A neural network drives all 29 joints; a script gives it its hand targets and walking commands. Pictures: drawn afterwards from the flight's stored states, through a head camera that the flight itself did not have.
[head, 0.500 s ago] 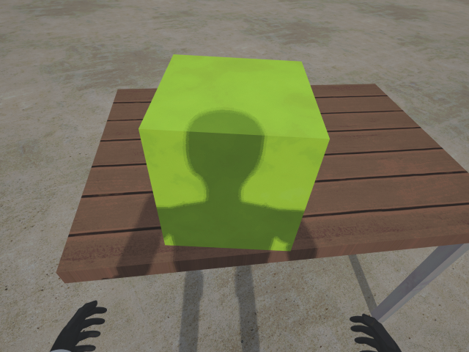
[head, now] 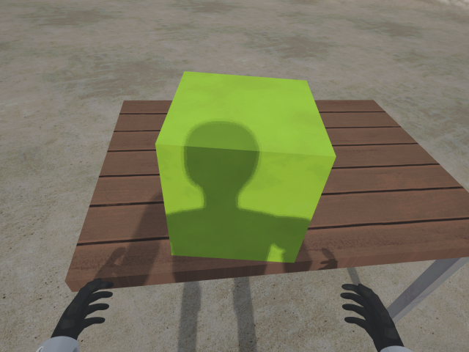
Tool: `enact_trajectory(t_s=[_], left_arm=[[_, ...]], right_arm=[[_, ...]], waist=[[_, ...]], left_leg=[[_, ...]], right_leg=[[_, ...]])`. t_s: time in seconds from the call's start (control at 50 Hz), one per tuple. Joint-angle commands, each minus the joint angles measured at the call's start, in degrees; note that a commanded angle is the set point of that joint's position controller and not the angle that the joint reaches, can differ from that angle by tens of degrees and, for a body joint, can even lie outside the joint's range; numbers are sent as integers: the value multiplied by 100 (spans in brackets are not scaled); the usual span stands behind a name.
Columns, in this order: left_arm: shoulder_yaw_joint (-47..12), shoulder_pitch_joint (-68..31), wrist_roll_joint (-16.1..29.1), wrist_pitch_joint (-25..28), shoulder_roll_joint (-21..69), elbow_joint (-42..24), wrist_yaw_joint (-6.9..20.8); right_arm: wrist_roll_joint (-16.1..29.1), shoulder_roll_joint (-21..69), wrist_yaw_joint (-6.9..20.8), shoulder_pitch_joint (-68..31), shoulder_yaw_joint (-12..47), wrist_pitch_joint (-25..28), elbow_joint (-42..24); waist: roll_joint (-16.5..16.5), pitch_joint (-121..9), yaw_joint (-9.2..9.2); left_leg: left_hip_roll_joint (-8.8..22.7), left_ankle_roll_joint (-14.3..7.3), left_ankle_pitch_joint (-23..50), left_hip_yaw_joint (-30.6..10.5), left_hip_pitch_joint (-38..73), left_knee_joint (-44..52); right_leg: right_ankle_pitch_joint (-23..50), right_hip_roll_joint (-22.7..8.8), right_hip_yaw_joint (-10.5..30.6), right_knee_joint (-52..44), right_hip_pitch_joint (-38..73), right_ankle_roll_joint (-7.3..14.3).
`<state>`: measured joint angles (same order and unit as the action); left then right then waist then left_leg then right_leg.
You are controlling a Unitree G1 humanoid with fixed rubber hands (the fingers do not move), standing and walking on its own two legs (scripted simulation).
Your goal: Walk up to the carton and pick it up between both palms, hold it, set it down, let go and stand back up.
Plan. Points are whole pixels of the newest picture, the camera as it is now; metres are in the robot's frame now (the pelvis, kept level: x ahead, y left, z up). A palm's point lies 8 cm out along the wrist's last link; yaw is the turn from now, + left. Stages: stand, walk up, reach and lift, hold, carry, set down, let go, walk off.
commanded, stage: reach and lift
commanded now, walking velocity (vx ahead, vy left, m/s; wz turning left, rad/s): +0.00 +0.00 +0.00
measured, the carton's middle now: (239, 167) +0.48 -0.01 +0.08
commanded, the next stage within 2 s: none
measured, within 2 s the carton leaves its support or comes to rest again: neither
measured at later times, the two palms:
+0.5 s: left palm (75, 302) +0.20 +0.23 +0.05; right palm (383, 313) +0.19 -0.22 +0.06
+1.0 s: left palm (81, 237) +0.27 +0.24 +0.11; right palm (379, 248) +0.26 -0.22 +0.12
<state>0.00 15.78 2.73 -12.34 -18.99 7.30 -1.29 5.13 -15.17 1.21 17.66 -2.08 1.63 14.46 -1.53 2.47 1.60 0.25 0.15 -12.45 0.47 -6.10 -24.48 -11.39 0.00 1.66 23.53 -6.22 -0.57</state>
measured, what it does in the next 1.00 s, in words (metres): stands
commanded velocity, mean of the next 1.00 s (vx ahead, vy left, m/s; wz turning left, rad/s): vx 0.00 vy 0.00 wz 0.00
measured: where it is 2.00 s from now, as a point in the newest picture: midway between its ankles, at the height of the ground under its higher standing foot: outside the picture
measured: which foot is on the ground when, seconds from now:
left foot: down 0.00-1.00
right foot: down 0.00-1.00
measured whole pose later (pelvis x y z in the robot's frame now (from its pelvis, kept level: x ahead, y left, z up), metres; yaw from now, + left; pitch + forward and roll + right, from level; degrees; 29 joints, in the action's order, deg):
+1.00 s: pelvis +0.01 +0.00 +0.00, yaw +0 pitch -6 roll +0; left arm 5.3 -0.6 12.6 -31.2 -19.6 -10.8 -2.4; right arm 17.9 -17.9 -3.7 2.8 -4.0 -22.2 -10.7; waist -0.9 2.2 0.6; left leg 0.3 0.1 -12.4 0.7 -5.7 -23.6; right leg -11.2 0.0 1.9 22.4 -5.8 -0.6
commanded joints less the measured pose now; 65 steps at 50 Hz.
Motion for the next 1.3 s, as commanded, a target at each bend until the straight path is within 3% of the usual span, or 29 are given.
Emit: enact_trajectory(t_s=[0.0, 0.06, 0.1, 0.18, 0.34, 0.6, 0.66, 0.82, 0.94, 1.04, 1.16, 1.24, 1.28], left_arm=[[595, -68, 790, 230, -621, -2187, -137], [575, 138, 911, 237, -583, -2487, -155], [561, 124, 988, 248, -618, -2632, -161], [562, 66, 1174, 268, -686, -2812, -159], [606, -186, 1449, 285, -869, -3313, -167], [804, -1758, 1660, -452, -1138, -3773, -299], [908, -2074, 1638, -630, -1128, -3727, -340], [1303, -2741, 1497, -1472, -1150, -3264, -173], [1520, -3518, 1459, -1810, -1203, -3157, -23], [1612, -4201, 1420, -2008, -1284, -2767, 59], [1627, -5013, 1301, -2264, -1255, -1730, 128], [1611, -5450, 1223, -2440, -1357, -1210, 157], [1622, -5574, 1169, -2456, -1342, -1086, 177]], right_arm=[[536, -700, -43, -51, -912, -84, -1900], [608, -673, -74, 125, -897, -169, -2384], [729, -649, -76, 153, -844, -205, -2687], [803, -680, -142, 216, -824, -344, -3254], [1002, -666, -237, 364, -736, -590, -3748], [1246, -792, -357, -1072, -994, -1326, -4257], [1278, -901, -368, -1337, -1095, -1520, -4027], [1516, -1206, -558, -2177, -1049, -2045, -3508], [1636, -1354, -624, -2922, -1017, -2315, -3297], [1660, -1599, -587, -3626, -1127, -2519, -2996], [1660, -1766, -459, -4425, -1103, -2780, -2028], [1716, -1969, -426, -4999, -1105, -2799, -1609], [1757, -1983, -412, -5146, -1017, -2751, -1552]], waist=[[371, -309, -131], [226, -386, -47], [318, -418, 54], [157, -228, 20], [240, -281, 17], [497, -403, 24], [530, -509, 11], [470, -795, -69], [449, -996, -139], [432, -1077, -214], [456, -995, -261], [322, -1170, -360], [256, -1353, -316]], left_leg=[[111, 128, 588, 200, -259, 1221], [2, 238, 1069, 244, 130, 1055], [-29, 265, 1218, 256, 192, 1027], [-59, 237, 1065, 204, 263, 1004], [-55, 230, 1147, 199, 245, 866], [27, 130, -68, 135, -436, 1003], [37, 132, -102, 150, -414, 1047], [-32, 198, 954, 197, 39, 928], [-40, 220, 1402, 201, 118, 834], [-26, 192, 1091, 168, -3, 872], [9, 134, 471, 104, -328, 1026], [-10, 119, 510, 62, -321, 976], [-15, 101, 775, 70, -269, 931]], right_leg=[[696, 328, -85, -746, 852, 203], [655, 299, -57, -905, 548, 257], [665, 252, -34, -944, 443, 269], [541, 192, -9, -1020, 258, 267], [500, 146, 52, -1002, 123, 284], [-185, 62, 219, -779, 78, 295], [-175, 69, 215, -755, 70, 313], [579, 130, 199, -870, 299, 286], [926, 161, 207, -862, 459, 253], [731, 164, 224, -849, 389, 288], [393, 150, 249, -867, 338, 353], [560, 176, 249, -859, 402, 329], [848, 177, 219, -823, 467, 294]])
